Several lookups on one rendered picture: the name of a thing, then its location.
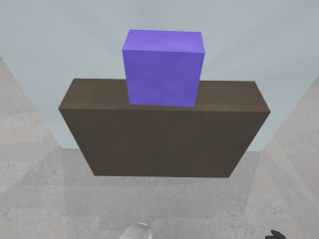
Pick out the robot left thigh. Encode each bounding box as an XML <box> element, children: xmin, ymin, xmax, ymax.
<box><xmin>120</xmin><ymin>223</ymin><xmax>154</xmax><ymax>239</ymax></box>

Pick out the pedestal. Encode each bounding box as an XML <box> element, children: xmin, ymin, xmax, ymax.
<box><xmin>58</xmin><ymin>78</ymin><xmax>271</xmax><ymax>178</ymax></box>

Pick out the carton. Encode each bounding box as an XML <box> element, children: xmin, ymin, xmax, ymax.
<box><xmin>122</xmin><ymin>29</ymin><xmax>205</xmax><ymax>108</ymax></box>

